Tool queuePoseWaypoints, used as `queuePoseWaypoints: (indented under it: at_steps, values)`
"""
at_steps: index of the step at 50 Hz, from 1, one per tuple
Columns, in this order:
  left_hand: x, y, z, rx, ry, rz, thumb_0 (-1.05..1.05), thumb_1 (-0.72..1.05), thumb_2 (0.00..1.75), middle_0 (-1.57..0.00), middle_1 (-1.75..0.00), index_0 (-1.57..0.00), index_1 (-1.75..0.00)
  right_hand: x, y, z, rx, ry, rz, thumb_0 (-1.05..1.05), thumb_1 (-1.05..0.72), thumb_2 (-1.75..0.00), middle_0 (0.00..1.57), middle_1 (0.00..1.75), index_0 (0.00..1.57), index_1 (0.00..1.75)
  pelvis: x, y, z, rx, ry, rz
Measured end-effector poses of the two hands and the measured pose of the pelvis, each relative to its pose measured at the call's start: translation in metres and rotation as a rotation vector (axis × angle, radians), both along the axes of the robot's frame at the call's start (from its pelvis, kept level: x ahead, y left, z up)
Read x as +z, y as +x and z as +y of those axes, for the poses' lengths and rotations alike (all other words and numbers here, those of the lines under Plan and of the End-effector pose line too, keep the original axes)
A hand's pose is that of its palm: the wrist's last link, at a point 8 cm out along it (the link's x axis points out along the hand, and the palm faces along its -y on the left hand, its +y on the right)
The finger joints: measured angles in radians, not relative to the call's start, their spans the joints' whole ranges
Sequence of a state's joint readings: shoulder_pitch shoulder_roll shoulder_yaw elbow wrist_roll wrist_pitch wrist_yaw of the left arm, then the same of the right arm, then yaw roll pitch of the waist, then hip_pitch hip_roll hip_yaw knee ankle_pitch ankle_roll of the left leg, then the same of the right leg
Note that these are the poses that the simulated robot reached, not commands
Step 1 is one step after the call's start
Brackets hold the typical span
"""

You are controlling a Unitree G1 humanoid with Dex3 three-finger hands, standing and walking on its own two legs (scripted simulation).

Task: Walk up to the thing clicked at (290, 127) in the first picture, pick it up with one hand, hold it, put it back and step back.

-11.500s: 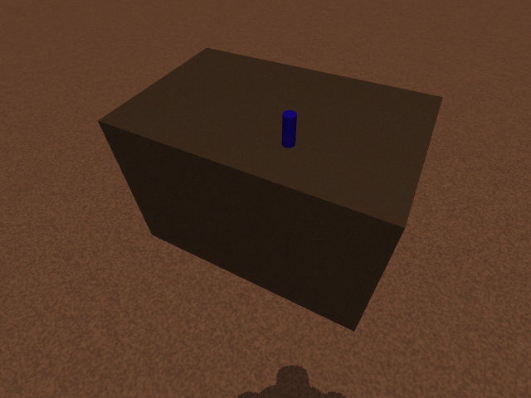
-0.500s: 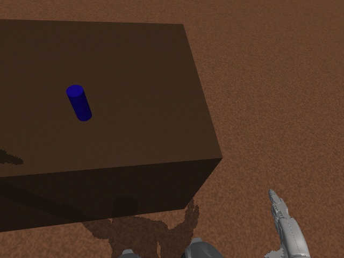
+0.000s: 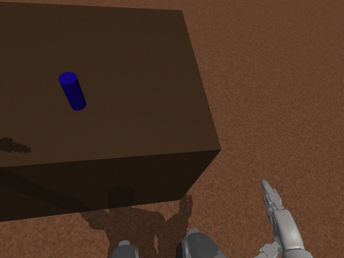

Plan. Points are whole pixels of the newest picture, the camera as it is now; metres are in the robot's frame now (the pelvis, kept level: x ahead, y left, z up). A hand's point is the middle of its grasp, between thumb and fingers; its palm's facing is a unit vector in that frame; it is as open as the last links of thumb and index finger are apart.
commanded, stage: approach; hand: left
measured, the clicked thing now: (73, 92) +0.54 +0.20 +0.00
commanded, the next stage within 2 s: close in in 0.06 s
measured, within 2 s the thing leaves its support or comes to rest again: neither
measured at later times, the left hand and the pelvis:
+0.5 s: hand (61, 101) +0.51 +0.23 +0.01, palm faces +0.12 -0.99 +0.03, open 17.1 cm; pelvis -0.02 +0.00 -0.04, yaw -2 degrees
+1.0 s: hand (80, 97) +0.52 +0.19 +0.01, palm faces +0.10 -0.99 +0.04, open 17.6 cm; pelvis -0.01 -0.01 -0.04, yaw -1 degrees
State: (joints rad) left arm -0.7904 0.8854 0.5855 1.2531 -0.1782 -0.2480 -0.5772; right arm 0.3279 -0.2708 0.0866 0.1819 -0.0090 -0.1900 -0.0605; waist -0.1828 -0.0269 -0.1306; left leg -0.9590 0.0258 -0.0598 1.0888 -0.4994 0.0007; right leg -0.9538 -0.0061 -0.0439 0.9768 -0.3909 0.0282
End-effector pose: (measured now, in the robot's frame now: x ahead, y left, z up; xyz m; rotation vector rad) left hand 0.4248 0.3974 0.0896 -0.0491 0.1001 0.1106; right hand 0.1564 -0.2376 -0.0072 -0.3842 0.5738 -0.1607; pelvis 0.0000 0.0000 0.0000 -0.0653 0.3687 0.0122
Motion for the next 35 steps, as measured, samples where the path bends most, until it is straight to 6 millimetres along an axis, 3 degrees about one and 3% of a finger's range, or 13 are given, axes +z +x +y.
queuePoseWaypoints:
  at_steps: [6, 11, 16, 26, 30, 35]
  values:
    - [-0.054, 0.019, -0.042, -0.033, -0.042, 0.013, -0.01, -0.48, 0.07, -0.05, -0.05, -0.04, -0.06, 0.005, -0.008, -0.007, -0.002, -0.045, -0.001, -0.01, 0.57, -0.04, 0.06, 0.05, 0.07, 0.05, -0.011, -0.004, 0.0, -0.008, 0.0, 0.029]
    - [-0.088, 0.039, -0.08, -0.042, -0.059, -0.013, -0.01, -0.47, 0.07, -0.04, -0.05, -0.04, -0.06, 0.012, -0.017, -0.022, -0.027, -0.125, 0.013, -0.01, 0.56, -0.04, 0.06, 0.05, 0.07, 0.05, -0.021, -0.008, 0.0, -0.016, -0.005, 0.055]
    - [-0.089, 0.053, -0.093, 0.006, -0.035, -0.074, -0.01, -0.45, 0.07, -0.03, -0.04, -0.04, -0.05, 0.01, -0.027, -0.03, -0.049, -0.155, 0.031, -0.01, 0.56, -0.04, 0.06, 0.05, 0.06, 0.05, -0.03, -0.013, -0.002, -0.022, -0.009, 0.075]
    - [-0.073, 0.056, -0.123, 0.009, 0.021, -0.057, -0.01, -0.44, 0.05, -0.03, -0.02, -0.04, -0.03, -0.02, -0.039, -0.017, -0.072, -0.03, 0.049, -0.01, 0.54, -0.05, 0.06, 0.05, 0.06, 0.06, -0.036, -0.018, -0.004, -0.026, -0.004, 0.076]
    - [-0.067, 0.056, -0.127, 0.024, 0.02, -0.061, -0.01, -0.45, 0.03, -0.03, -0.02, -0.05, -0.02, -0.017, -0.036, -0.021, -0.078, -0.024, 0.016, -0.01, 0.54, -0.05, 0.06, 0.05, 0.07, 0.06, -0.036, -0.02, -0.004, -0.031, 0.008, 0.068]
    - [-0.076, 0.056, -0.133, 0.025, 0.01, -0.042, -0.01, -0.49, 0.02, -0.03, -0.02, -0.05, -0.01, -0.005, -0.033, -0.027, -0.065, -0.048, -0.001, -0.01, 0.54, -0.05, 0.06, 0.05, 0.07, 0.06, -0.035, -0.02, -0.007, -0.029, 0.016, 0.072]
